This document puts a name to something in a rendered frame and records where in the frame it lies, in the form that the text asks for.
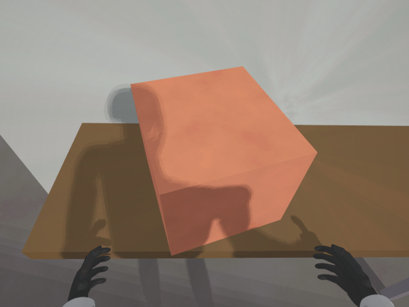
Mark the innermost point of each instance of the carton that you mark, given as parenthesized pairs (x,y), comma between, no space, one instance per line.
(223,157)

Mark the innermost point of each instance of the right robot forearm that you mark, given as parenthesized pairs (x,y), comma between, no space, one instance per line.
(376,301)

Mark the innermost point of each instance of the robot left hand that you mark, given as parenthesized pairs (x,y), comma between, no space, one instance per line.
(81,284)

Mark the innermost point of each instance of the robot right hand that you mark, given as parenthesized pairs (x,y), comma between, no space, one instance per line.
(350,276)

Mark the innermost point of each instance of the table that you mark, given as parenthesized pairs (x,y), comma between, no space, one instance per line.
(354,195)

